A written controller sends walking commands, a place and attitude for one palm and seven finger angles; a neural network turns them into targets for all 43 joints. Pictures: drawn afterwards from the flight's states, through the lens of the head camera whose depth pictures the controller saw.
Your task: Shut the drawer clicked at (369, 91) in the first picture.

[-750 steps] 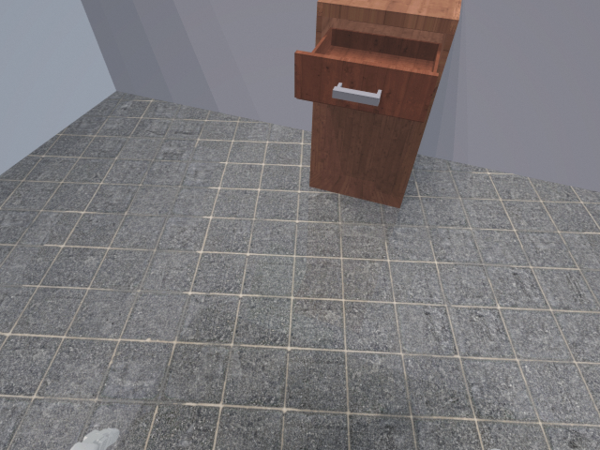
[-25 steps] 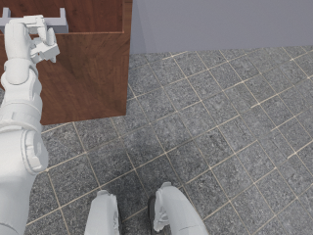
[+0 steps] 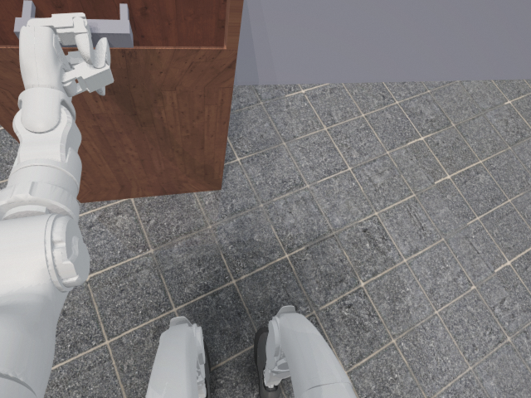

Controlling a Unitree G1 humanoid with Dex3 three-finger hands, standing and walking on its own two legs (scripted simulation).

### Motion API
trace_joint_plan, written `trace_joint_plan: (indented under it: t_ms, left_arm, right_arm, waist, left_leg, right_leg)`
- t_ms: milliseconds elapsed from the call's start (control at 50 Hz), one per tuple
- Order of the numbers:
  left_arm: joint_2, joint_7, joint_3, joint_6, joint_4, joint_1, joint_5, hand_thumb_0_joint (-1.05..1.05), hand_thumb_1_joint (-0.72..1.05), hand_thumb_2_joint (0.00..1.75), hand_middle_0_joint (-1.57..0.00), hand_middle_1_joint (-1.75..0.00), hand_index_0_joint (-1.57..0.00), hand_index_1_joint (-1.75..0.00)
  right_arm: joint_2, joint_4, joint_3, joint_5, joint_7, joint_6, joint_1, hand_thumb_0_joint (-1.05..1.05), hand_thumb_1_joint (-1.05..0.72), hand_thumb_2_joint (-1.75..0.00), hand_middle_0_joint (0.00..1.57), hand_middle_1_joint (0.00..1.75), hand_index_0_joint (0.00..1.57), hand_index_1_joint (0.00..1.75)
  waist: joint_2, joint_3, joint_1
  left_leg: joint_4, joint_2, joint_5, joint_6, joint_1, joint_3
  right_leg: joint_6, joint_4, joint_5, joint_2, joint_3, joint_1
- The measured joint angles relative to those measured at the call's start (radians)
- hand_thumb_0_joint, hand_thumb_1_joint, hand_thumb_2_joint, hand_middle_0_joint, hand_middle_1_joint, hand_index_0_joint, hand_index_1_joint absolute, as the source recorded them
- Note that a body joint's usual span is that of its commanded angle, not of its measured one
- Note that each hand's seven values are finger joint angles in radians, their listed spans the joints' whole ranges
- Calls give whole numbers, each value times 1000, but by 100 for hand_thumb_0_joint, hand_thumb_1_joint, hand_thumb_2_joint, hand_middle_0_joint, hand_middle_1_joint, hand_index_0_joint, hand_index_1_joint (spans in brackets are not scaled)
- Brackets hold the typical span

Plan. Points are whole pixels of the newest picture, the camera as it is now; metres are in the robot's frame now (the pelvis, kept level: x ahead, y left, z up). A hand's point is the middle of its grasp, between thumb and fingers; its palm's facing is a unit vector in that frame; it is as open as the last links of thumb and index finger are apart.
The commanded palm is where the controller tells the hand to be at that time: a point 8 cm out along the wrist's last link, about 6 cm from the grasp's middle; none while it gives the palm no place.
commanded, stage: pull the fist back off the drawer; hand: left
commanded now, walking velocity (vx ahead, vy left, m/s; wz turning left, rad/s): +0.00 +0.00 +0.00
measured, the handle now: (77, 21) +0.63 +0.20 +0.06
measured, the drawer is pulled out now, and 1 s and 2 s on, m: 0.00 0.00 0.00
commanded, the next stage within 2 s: draw the hand back to the body in 0.42 s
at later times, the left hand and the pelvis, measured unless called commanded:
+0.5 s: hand (116, 68) +0.56 +0.15 +0.06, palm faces +0.08 -1.00 -0.03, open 3.1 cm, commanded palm +0.53 +0.19 +0.07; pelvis +0.04 -0.01 +0.02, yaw -1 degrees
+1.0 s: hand (52, 110) +0.43 +0.18 +0.15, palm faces +0.07 -1.00 -0.03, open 3.3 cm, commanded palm +0.39 +0.23 +0.16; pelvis +0.08 -0.01 +0.08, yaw +0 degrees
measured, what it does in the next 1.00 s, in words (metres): rises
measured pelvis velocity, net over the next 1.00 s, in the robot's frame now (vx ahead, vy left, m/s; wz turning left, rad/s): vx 0.08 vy -0.01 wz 0.01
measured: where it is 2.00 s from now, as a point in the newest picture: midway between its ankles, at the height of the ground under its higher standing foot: (234, 384)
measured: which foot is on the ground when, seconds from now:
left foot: down 0.00-1.00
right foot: down 0.00-1.00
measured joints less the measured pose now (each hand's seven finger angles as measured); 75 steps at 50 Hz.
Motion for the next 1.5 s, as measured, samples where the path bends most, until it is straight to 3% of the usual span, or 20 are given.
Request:
trace_joint_plan:
  t_ms: [160, 420, 600, 680, 800, 920, 1040, 1140, 1280, 1500]
  left_arm:
    - [-36, 10, 3, -4, -28, 37, 5, -4, 61, 95, -140, -160, -140, -160]
    - [-110, 8, 47, -30, -132, 202, -32, 0, 80, 93, -140, -160, -140, -160]
    - [-135, -21, 85, -41, -242, 315, -46, 1, 81, 90, -140, -160, -140, -160]
    - [-168, -35, 76, -5, -447, 484, -94, 1, 85, 90, -139, -160, -140, -160]
    - [-220, -58, -5, 84, -674, 722, -175, 2, 88, 90, -139, -160, -140, -160]
    - [-256, -53, -66, 124, -809, 867, -205, 1, 90, 90, -140, -160, -140, -160]
    - [-283, -73, -115, 154, -952, 980, -210, 2, 90, 90, -140, -160, -140, -160]
    - [-250, 52, -163, 267, -1118, 1104, -111, 2, 90, 90, -140, -160, -140, -160]
    - [-228, 133, -166, 364, -1281, 1246, -80, 1, 90, 90, -140, -160, -140, -160]
    - [-233, 152, -131, 398, -1519, 1441, -73, 2, 90, 90, -140, -160, -140, -160]
  right_arm:
    - [4, -14, -11, -2, 18, 34, -9, 0, -91, -90, 20, 30, 20, 30]
    - [14, -55, -28, 19, 28, 95, -28, 0, -91, -90, 20, 30, 20, 30]
    - [26, -80, -40, 33, 25, 130, -41, 1, -91, -90, 20, 30, 20, 30]
    - [29, -102, -55, 56, 25, 145, -32, 1, -91, -90, 20, 30, 20, 30]
    - [30, -119, -58, 99, 11, 133, -16, 1, -91, -90, 20, 30, 20, 30]
    - [15, -129, -67, 112, -6, 92, -66, 1, -91, -90, 20, 30, 20, 30]
    - [5, -146, -70, 114, -27, 53, -131, 1, -91, -90, 20, 30, 20, 30]
    - [31, -162, -59, 116, -64, 67, -166, 1, -91, -90, 20, 30, 20, 30]
    - [46, -157, -29, 110, -90, 68, -188, 1, -91, -90, 20, 30, 20, 30]
    - [39, -114, -24, 84, -82, 14, -187, 1, -90, -90, 20, 30, 20, 30]
  waist:
    - [-2, -5, 14]
    - [5, -12, 44]
    - [-3, -13, 60]
    - [4, -14, 85]
    - [6, -30, 143]
    - [5, -25, 175]
    - [7, -4, 199]
    - [2, 20, 220]
    - [12, 58, 252]
    - [31, 105, 279]
  left_leg:
    - [-3, 2, -11, -6, 23, -4]
    - [-54, 21, -40, -14, 134, 28]
    - [-86, 29, -60, -21, 201, 48]
    - [-153, 32, -54, -22, 291, 65]
    - [-298, 21, -21, -24, 478, 69]
    - [-364, 6, -1, -25, 593, 52]
    - [-404, -6, 14, -23, 678, 53]
    - [-511, -17, 52, -21, 817, 73]
    - [-660, -26, 111, -25, 999, 78]
    - [-803, -32, 169, -30, 1168, 72]
  right_leg:
    - [-5, -2, -12, 4, -2, 22]
    - [-9, -40, -33, 26, 33, 108]
    - [-11, -59, -50, 36, 55, 158]
    - [-9, -123, -40, 44, 73, 239]
    - [-4, -266, -8, 43, 79, 427]
    - [-2, -338, 6, 32, 64, 553]
    - [2, -370, 15, 22, 64, 637]
    - [4, -452, 45, 17, 85, 759]
    - [3, -591, 99, 17, 90, 936]
    - [0, -732, 154, 19, 86, 1106]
